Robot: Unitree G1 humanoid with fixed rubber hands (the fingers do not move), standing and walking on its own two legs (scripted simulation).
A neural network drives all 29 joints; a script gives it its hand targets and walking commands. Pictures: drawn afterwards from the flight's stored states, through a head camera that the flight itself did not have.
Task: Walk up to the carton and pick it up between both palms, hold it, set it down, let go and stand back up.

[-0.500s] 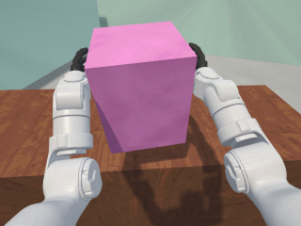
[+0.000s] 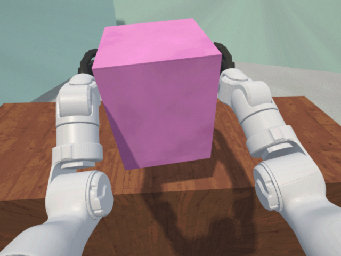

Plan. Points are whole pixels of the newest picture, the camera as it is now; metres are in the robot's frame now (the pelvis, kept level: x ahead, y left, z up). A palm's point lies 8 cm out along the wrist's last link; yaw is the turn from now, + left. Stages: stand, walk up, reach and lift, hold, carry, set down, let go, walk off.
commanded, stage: hold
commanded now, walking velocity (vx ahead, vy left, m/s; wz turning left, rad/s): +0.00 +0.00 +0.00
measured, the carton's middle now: (159, 93) +0.39 +0.01 +0.25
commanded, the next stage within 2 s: none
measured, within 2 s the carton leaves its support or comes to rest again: neither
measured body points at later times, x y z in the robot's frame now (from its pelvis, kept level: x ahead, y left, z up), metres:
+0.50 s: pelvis +0.00 +0.00 +0.00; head -0.08 +0.02 +0.44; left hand +0.39 +0.17 +0.29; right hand +0.39 -0.13 +0.30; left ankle +0.02 +0.11 -0.75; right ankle +0.00 -0.10 -0.75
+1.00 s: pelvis +0.00 +0.00 +0.00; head -0.08 +0.02 +0.44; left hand +0.39 +0.17 +0.29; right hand +0.39 -0.13 +0.30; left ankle +0.02 +0.11 -0.75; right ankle +0.00 -0.10 -0.75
